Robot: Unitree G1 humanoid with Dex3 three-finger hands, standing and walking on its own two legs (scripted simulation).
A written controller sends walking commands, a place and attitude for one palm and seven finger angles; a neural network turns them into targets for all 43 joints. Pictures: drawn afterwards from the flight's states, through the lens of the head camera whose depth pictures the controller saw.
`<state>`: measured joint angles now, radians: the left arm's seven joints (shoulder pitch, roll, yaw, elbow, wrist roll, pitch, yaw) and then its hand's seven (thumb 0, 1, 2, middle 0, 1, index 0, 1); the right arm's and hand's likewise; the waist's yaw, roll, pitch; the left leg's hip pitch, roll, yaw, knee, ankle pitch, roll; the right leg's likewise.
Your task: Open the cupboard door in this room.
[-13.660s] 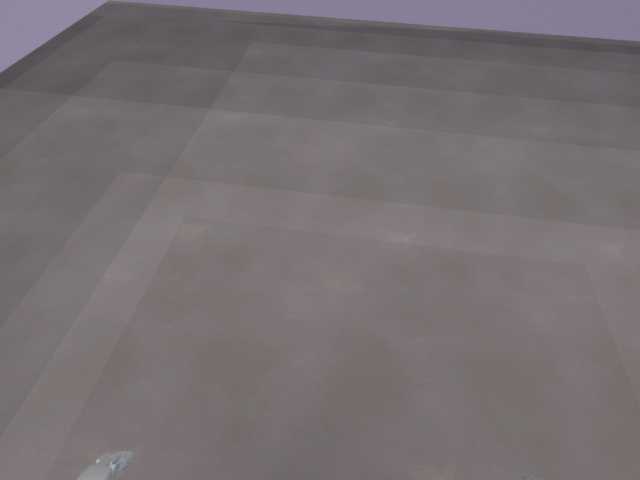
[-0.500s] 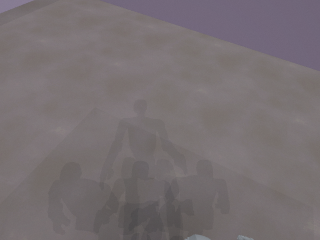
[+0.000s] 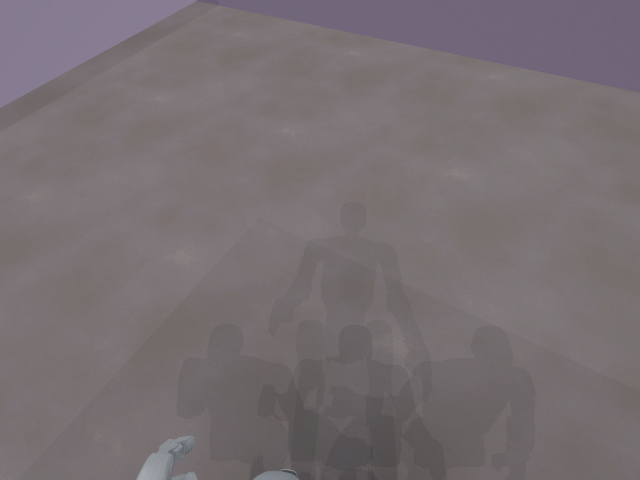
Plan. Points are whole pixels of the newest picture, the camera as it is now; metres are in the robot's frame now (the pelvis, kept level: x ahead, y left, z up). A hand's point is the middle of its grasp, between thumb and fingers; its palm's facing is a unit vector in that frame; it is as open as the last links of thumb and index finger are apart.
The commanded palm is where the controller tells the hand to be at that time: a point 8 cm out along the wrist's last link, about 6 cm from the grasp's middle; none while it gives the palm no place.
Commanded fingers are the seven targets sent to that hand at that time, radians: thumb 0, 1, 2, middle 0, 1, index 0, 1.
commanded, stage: turn or walk to find it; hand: left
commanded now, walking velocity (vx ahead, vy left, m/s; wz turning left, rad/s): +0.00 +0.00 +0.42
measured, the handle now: out of the picture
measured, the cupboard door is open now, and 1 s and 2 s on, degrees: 0 0 0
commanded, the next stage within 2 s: none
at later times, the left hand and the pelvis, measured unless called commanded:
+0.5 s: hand out of the picture -0.07 +0.26 -0.19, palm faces +0.29 -0.93 -0.24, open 7.4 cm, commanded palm none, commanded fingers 0.00 0.90 0.90 -0.20 -0.30 -0.20 -0.30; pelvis -0.03 +0.05 -0.01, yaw +13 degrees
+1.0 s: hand out of the picture +0.01 +0.26 -0.14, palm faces +0.38 -0.89 -0.24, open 7.4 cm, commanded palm none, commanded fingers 0.00 0.90 0.90 -0.20 -0.30 -0.20 -0.30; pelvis -0.04 +0.03 +0.01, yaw +24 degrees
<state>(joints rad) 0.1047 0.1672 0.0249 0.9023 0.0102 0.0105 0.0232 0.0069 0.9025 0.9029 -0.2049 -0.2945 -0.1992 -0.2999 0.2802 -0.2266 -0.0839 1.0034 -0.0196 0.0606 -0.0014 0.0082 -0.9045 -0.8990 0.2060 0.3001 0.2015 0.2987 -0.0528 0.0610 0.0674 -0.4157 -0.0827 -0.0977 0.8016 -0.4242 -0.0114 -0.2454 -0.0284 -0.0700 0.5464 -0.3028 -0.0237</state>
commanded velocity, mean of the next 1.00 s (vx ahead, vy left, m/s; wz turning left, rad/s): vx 0.00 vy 0.00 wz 0.42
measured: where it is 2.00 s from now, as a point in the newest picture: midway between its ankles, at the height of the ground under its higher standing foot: outside the picture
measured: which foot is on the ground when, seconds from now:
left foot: up 0.00-0.40, down 0.42-1.00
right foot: down 0.00-0.44, up 0.46-1.00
